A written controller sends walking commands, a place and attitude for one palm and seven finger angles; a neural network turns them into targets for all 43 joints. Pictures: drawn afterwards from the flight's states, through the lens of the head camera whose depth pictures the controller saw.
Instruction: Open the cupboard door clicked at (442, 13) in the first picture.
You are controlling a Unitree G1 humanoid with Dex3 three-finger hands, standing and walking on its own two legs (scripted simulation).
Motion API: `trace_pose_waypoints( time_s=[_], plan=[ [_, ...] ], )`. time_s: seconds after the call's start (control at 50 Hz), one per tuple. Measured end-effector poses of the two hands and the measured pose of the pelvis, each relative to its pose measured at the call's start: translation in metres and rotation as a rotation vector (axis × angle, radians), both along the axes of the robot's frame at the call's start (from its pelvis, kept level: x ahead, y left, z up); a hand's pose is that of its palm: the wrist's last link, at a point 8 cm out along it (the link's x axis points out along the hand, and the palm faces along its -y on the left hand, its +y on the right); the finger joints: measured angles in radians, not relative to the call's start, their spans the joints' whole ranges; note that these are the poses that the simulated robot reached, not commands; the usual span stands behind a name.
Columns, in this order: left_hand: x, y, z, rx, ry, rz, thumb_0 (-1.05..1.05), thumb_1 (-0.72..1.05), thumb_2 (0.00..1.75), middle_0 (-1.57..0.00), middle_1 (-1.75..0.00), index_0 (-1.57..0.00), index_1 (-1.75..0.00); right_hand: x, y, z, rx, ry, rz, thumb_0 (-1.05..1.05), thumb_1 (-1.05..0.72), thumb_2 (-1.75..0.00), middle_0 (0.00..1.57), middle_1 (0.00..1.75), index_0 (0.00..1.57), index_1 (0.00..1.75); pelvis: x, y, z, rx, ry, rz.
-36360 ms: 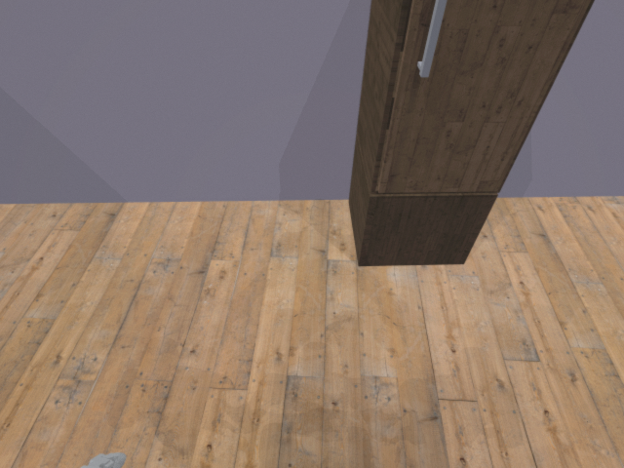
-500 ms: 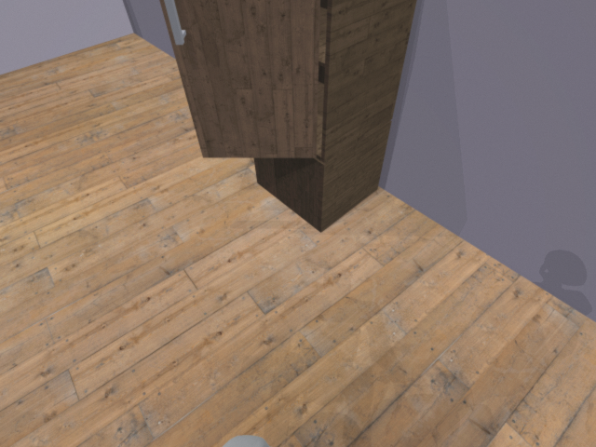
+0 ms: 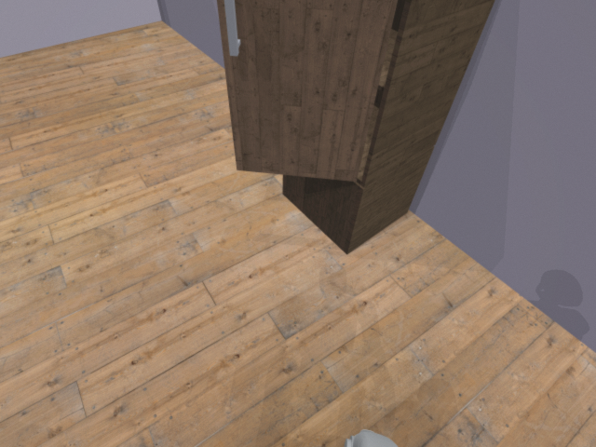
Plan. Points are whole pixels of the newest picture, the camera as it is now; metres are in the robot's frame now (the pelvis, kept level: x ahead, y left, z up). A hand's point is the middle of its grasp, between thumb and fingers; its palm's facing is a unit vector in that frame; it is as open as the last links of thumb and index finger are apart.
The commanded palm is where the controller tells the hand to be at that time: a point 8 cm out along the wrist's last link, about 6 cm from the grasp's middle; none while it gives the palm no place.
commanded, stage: take the last steps up to it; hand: left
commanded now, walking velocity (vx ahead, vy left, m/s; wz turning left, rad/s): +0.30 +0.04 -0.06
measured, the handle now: (232, 12) +0.94 +0.22 +0.15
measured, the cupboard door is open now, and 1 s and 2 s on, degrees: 46 46 46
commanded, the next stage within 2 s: come to a stop and stand still in 0.74 s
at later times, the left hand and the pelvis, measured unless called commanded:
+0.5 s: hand (184, 409) +0.20 +0.19 -0.17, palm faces +0.05 -0.98 -0.20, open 7.1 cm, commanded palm none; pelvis +0.17 +0.00 +0.00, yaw -1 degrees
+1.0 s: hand (200, 286) +0.42 +0.22 -0.17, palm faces -0.06 -0.98 -0.20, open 7.3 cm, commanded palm none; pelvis +0.33 +0.04 -0.01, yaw -3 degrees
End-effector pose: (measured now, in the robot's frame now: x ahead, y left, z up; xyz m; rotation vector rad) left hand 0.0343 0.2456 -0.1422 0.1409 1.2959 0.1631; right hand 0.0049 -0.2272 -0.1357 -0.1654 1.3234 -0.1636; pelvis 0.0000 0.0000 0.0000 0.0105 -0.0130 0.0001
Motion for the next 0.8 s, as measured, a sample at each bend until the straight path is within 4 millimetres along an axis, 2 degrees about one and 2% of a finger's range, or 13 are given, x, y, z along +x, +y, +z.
trace_pose_waypoints(
  time_s=[0.12,0.18,0.22,0.28,0.36,0.44,0.5,0.6,0.64,0.68,0.74,0.8],
  plan=[
    [0.112,-0.015,0.013,0.004,-0.158,-0.088,0.00,0.91,0.90,-0.20,-0.30,-0.20,-0.30,-0.026,0.007,-0.011,0.047,0.157,-0.080,0.00,-0.92,-0.90,0.20,0.30,0.21,0.30,0.042,-0.003,-0.003,0.013,-0.012,-0.015],
    [0.161,-0.028,0.013,0.007,-0.212,-0.136,0.00,0.91,0.90,-0.20,-0.30,-0.20,-0.30,-0.029,0.006,-0.019,0.065,0.216,-0.120,0.00,-0.91,-0.90,0.20,0.30,0.21,0.30,0.068,-0.011,-0.011,0.017,-0.016,-0.027],
    [0.186,-0.036,0.008,0.011,-0.258,-0.146,0.00,0.91,0.90,-0.20,-0.30,-0.20,-0.30,-0.024,0.003,-0.027,0.075,0.249,-0.136,0.00,-0.91,-0.90,0.20,0.30,0.20,0.30,0.083,-0.017,-0.020,0.015,-0.022,-0.022],
    [0.195,-0.043,0.008,0.001,-0.266,-0.118,0.00,0.91,0.90,-0.20,-0.30,-0.20,-0.30,0.003,-0.005,-0.026,0.070,0.248,-0.131,0.01,-0.91,-0.90,0.20,0.30,0.20,0.30,0.100,-0.020,-0.017,-0.009,-0.040,-0.003],
    [0.180,-0.042,0.007,-0.009,-0.181,-0.053,-0.01,0.92,0.90,-0.20,-0.30,-0.20,-0.30,0.068,-0.014,-0.015,0.045,0.156,-0.104,0.01,-0.91,-0.90,0.20,0.30,0.20,0.30,0.124,-0.017,-0.006,-0.020,-0.028,-0.001],
    [0.168,-0.018,0.006,0.011,-0.093,-0.013,-0.02,0.96,0.90,-0.20,-0.30,-0.20,-0.30,0.143,-0.012,-0.002,0.031,0.034,-0.060,0.01,-0.91,-0.90,0.20,0.30,0.20,0.30,0.150,-0.010,0.002,-0.019,-0.008,-0.006],
    [0.157,-0.003,0.002,0.001,-0.011,0.010,-0.02,0.95,0.90,-0.20,-0.30,-0.20,-0.30,0.199,-0.003,0.004,0.022,-0.049,-0.022,0.00,-0.91,-0.90,0.20,0.30,0.20,0.30,0.173,0.002,0.003,-0.022,-0.001,-0.014],
    [0.148,0.024,-0.018,-0.031,0.121,0.054,-0.01,0.93,0.90,-0.20,-0.30,-0.20,-0.30,0.282,0.022,0.002,-0.013,-0.174,0.032,0.00,-0.91,-0.90,0.20,0.30,0.20,0.30,0.217,0.034,-0.011,-0.044,0.005,-0.024],
    [0.155,0.033,-0.022,-0.034,0.165,0.044,0.00,0.92,0.90,-0.20,-0.30,-0.20,-0.30,0.301,0.033,0.002,-0.022,-0.202,0.032,0.00,-0.91,-0.90,0.20,0.30,0.20,0.30,0.230,0.043,-0.014,-0.030,0.001,-0.037],
    [0.172,0.039,-0.021,-0.033,0.175,0.023,0.00,0.92,0.90,-0.20,-0.30,-0.20,-0.30,0.308,0.044,0.004,-0.022,-0.204,0.023,0.00,-0.91,-0.90,0.20,0.30,0.20,0.30,0.241,0.048,-0.011,-0.022,0.001,-0.048],
    [0.211,0.043,-0.015,-0.036,0.135,-0.001,0.01,0.92,0.90,-0.20,-0.30,-0.20,-0.30,0.307,0.050,0.008,-0.037,-0.172,-0.016,-0.01,-0.93,-0.90,0.20,0.30,0.20,0.30,0.257,0.055,-0.005,-0.017,0.004,-0.050],
    [0.256,0.042,-0.008,-0.044,0.064,-0.024,0.01,0.91,0.90,-0.20,-0.30,-0.20,-0.30,0.298,0.051,0.008,-0.040,-0.098,-0.026,-0.01,-0.95,-0.90,0.20,0.30,0.21,0.30,0.273,0.059,0.000,-0.017,0.006,-0.052]
  ],
)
